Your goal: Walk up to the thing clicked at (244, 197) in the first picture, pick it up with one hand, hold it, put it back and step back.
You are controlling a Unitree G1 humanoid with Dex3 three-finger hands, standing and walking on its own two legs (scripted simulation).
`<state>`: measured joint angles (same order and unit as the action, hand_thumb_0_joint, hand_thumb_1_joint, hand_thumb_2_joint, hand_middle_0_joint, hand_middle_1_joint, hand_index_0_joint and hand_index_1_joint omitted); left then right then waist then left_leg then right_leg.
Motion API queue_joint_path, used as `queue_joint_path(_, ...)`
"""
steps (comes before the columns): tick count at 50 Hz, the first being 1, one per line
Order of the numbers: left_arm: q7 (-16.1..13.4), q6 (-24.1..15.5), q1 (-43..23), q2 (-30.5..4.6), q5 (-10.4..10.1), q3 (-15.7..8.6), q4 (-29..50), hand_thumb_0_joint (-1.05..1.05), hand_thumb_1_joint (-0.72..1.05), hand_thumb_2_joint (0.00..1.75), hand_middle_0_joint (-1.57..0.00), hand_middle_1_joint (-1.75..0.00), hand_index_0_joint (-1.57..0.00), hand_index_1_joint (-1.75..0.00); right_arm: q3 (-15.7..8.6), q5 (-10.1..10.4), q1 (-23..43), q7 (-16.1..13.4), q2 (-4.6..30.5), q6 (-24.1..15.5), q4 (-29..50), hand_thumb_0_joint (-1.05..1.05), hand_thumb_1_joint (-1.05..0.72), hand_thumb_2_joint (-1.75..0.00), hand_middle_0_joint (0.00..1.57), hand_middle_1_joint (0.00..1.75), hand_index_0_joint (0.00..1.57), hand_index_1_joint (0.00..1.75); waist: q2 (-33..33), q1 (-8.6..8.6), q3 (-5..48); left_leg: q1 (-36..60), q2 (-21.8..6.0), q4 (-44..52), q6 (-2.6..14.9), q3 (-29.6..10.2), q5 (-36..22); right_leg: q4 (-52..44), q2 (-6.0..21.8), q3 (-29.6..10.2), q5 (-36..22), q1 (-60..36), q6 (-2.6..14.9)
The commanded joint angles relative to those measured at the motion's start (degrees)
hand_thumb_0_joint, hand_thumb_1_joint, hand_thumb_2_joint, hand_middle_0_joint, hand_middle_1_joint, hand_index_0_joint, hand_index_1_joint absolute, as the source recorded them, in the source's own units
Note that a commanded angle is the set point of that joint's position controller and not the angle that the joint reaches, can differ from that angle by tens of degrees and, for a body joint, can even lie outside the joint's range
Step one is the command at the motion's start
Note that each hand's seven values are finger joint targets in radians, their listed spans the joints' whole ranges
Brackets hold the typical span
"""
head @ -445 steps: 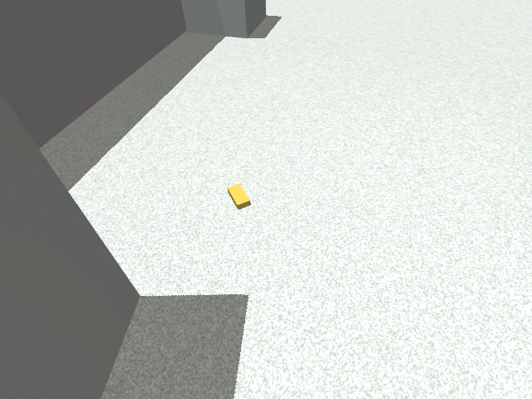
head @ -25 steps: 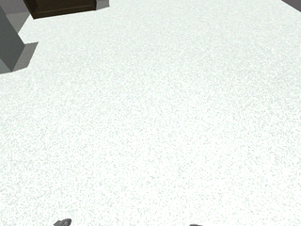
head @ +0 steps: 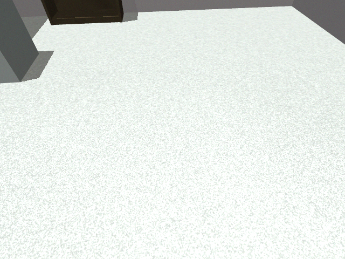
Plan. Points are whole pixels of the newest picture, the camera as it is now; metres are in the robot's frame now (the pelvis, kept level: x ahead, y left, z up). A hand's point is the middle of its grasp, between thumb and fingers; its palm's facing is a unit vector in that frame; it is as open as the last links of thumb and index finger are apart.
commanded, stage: walk up
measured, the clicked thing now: out of the picture -0.07 +0.69 -0.76
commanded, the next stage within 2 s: stand in 0.38 s
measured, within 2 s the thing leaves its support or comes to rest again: neither
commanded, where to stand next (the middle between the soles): +0.07 -0.01 m, yaw -1 degrees
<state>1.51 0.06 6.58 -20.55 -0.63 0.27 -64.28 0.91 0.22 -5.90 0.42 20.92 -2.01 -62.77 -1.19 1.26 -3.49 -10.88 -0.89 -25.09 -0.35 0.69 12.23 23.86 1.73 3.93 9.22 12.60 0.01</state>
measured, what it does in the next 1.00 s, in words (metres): stands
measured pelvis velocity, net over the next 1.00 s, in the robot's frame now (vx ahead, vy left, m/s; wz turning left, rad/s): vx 0.03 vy -0.01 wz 0.01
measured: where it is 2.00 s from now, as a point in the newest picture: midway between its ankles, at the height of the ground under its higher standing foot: outside the picture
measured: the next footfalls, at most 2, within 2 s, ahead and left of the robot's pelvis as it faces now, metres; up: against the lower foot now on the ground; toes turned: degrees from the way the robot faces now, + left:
none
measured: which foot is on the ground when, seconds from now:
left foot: down 0.00-1.00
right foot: down 0.00-1.00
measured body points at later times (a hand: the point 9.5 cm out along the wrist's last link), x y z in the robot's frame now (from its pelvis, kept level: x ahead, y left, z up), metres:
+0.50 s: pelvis +0.01 +0.00 +0.01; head +0.02 +0.00 +0.46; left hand +0.08 +0.30 -0.13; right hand +0.10 -0.30 -0.13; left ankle +0.02 +0.12 -0.74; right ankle +0.04 -0.12 -0.74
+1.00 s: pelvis +0.03 -0.01 +0.01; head +0.04 -0.02 +0.46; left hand +0.12 +0.29 -0.12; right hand +0.11 -0.31 -0.13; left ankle +0.02 +0.12 -0.74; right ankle +0.04 -0.12 -0.74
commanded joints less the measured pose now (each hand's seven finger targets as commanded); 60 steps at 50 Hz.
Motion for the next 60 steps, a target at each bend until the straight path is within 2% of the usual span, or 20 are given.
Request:
queue_joint_path(1,-0.87,-1.68,-3.87,-11.48,0.08,-2.52,2.13,0.00,0.90,0.90,-0.20,-0.30,-0.20,-0.30,-2.67,0.03,2.71,-0.90,12.63,-0.90,1.54,0.00,-0.90,-0.90,0.20,0.30,0.20,0.30,2.37,-0.69,7.28,1.82,-7.32,6.92,2.04,-6.38,-8.44,-5.51,6.57,-6.63,-5.20,-5.88,1.17)
queue_joint_path(5,-0.92,-1.69,-3.94,-11.22,0.24,-2.42,0.86,0.00,0.90,0.90,-0.20,-0.30,-0.20,-0.30,-2.62,0.06,4.53,-0.84,12.23,-0.61,0.82,0.00,-0.90,-0.90,0.20,0.30,0.20,0.30,1.49,-0.57,5.88,2.46,-7.04,7.92,1.87,-6.08,-7.66,-7.20,6.76,-6.78,-4.73,-5.25,0.69)
queue_joint_path(10,-1.07,-1.83,-4.63,-11.08,0.57,-2.69,0.54,0.00,0.90,0.90,-0.20,-0.30,-0.20,-0.30,-2.79,-0.13,5.24,-0.80,12.19,-0.36,0.01,0.00,-0.90,-0.90,0.20,0.30,0.20,0.30,0.33,-0.79,6.95,3.41,-7.05,8.54,1.68,-5.64,-8.29,-8.37,6.96,-6.68,-6.02,-6.63,0.51)
queue_joint_path(15,-1.09,-1.61,-4.56,-11.14,0.77,-2.92,0.33,0.00,0.90,0.90,-0.20,-0.30,-0.20,-0.30,-2.63,-0.27,6.04,-0.67,11.77,-0.20,-0.17,0.00,-0.90,-0.90,0.20,0.30,0.20,0.30,0.82,-0.51,4.72,2.11,-6.68,10.12,1.42,-5.93,-3.94,-9.47,6.87,-6.82,-1.59,-5.54,0.25)
queue_joint_path(18,-1.10,-1.67,-4.88,-11.20,0.96,-3.19,0.57,0.00,0.90,0.90,-0.20,-0.30,-0.20,-0.30,-2.78,-0.36,5.24,-0.68,11.46,-0.29,-0.32,0.00,-0.90,-0.90,0.20,0.30,0.20,0.30,0.42,-0.82,5.84,2.60,-6.71,10.29,1.32,-5.76,-5.06,-9.34,6.84,-6.71,-2.05,-6.58,0.45)
queue_joint_path(20,-1.51,-2.05,-5.14,-11.69,1.15,-2.63,0.57,0.00,0.90,0.90,-0.20,-0.30,-0.20,-0.30,-2.86,-0.92,5.55,-0.42,10.86,0.10,-0.20,0.00,-0.90,-0.90,0.20,0.30,0.20,0.30,1.55,-0.92,5.48,0.93,-6.19,10.72,1.08,-5.52,-1.52,-9.83,6.92,-7.17,2.19,-6.53,0.25)
queue_joint_path(21,-1.58,-2.18,-5.05,-11.82,1.23,-2.63,0.59,0.00,0.90,0.90,-0.20,-0.30,-0.20,-0.30,-2.95,-0.96,5.60,-0.36,10.89,0.14,-0.16,0.00,-0.90,-0.90,0.20,0.30,0.20,0.30,1.83,-0.90,5.49,1.41,-6.40,10.71,1.25,-5.56,-1.26,-9.72,7.14,-7.39,2.44,-6.18,0.37)
queue_joint_path(25,-1.78,-2.18,-4.91,-12.07,1.11,-2.76,0.50,0.00,0.90,0.90,-0.20,-0.30,-0.20,-0.30,-3.10,-0.90,5.01,-0.40,10.89,0.16,-0.17,0.00,-0.90,-0.90,0.20,0.30,0.20,0.30,1.01,-0.79,5.65,0.71,-6.59,11.20,1.21,-5.99,-3.11,-8.62,6.99,-6.79,0.52,-7.03,0.54)
queue_joint_path(28,-1.82,-2.33,-4.67,-11.57,1.05,-2.62,0.76,0.00,0.90,0.90,-0.20,-0.30,-0.20,-0.30,-3.17,-0.89,4.38,-0.48,11.13,-0.03,-0.24,0.00,-0.90,-0.90,0.20,0.30,0.20,0.30,1.84,-0.88,6.81,2.16,-6.87,10.68,1.11,-5.87,-6.75,-7.97,7.06,-6.49,-3.46,-7.80,0.57)
queue_joint_path(31,-1.80,-2.26,-4.33,-11.21,1.00,-2.37,0.69,0.00,0.90,0.90,-0.20,-0.30,-0.20,-0.30,-3.26,-0.83,4.23,-0.55,11.36,0.10,-0.36,0.00,-0.90,-0.90,0.20,0.30,0.20,0.30,1.71,-0.80,6.34,2.78,-7.01,10.52,1.01,-5.94,-8.07,-8.06,6.94,-6.36,-3.93,-7.23,0.67)
queue_joint_path(33,-1.81,-2.38,-4.38,-11.06,1.01,-2.38,0.89,0.00,0.90,0.90,-0.20,-0.30,-0.20,-0.30,-3.31,-0.83,3.98,-0.61,11.61,0.00,-0.38,0.00,-0.90,-0.90,0.20,0.30,0.20,0.30,2.17,-0.95,7.63,3.79,-7.26,9.81,1.04,-5.61,-10.67,-7.73,7.25,-6.39,-7.44,-8.45,0.76)
queue_joint_path(37,-1.97,-2.31,-4.84,-11.48,0.84,-2.49,0.77,0.00,0.90,0.90,-0.20,-0.30,-0.20,-0.30,-3.00,-0.77,3.21,-0.68,11.09,0.20,-0.55,0.00,-0.90,-0.90,0.20,0.30,0.20,0.30,1.40,-1.20,6.98,3.66,-7.09,10.34,0.87,-5.33,-10.53,-7.75,7.17,-6.18,-8.02,-8.68,0.59)
queue_joint_path(41,-1.94,-2.13,-4.80,-11.53,0.94,-2.53,0.77,0.00,0.90,0.90,-0.20,-0.30,-0.20,-0.30,-3.03,-0.72,3.13,-0.68,11.14,0.40,-0.48,0.00,-0.90,-0.90,0.20,0.30,0.20,0.30,0.90,-1.14,5.87,3.26,-7.06,10.77,0.75,-5.35,-8.03,-8.56,6.99,-6.26,-4.72,-7.92,0.62)
queue_joint_path(48,-1.94,-2.22,-4.94,-11.81,0.95,-2.71,1.02,0.00,0.90,0.90,-0.20,-0.30,-0.20,-0.30,-2.95,-0.76,3.33,-0.72,11.04,0.27,-0.07,0.00,-0.90,-0.90,0.20,0.30,0.20,0.30,1.93,-1.22,6.10,4.38,-7.30,10.41,0.71,-5.28,-9.65,-8.43,7.18,-6.28,-7.29,-8.19,0.78)
queue_joint_path(52,-1.92,-2.12,-5.40,-11.83,0.93,-2.81,1.10,0.00,0.90,0.90,-0.20,-0.30,-0.20,-0.30,-2.91,-0.77,2.97,-0.65,10.87,0.45,0.20,0.00,-0.90,-0.90,0.20,0.30,0.20,0.30,0.78,-1.35,5.04,2.93,-6.86,10.58,0.67,-5.17,-7.59,-9.06,6.82,-6.31,-4.23,-8.10,0.63)
queue_joint_path(58,-1.98,-2.37,-4.48,-11.87,0.98,-2.96,1.31,0.00,0.90,0.90,-0.20,-0.30,-0.20,-0.30,-2.97,-0.76,2.90,-0.84,11.21,0.24,0.57,0.00,-0.90,-0.90,0.20,0.30,0.20,0.30,1.79,-1.34,7.95,5.98,-7.52,9.35,0.75,-4.89,-13.28,-7.86,7.27,-6.02,-12.46,-9.74,0.90)
queue_joint_path(60,-1.98,-2.16,-5.07,-11.87,0.86,-3.05,1.43,0.00,0.90,0.90,-0.20,-0.30,-0.20,-0.30,-2.85,-0.75,2.77,-0.97,11.12,0.29,0.54,0.00,-0.90,-0.90,0.20,0.30,0.20,0.30,1.93,-1.39,6.82,4.82,-7.31,10.00,0.57,-4.87,-11.88,-7.92,7.09,-5.92,-10.74,-9.65,0.89)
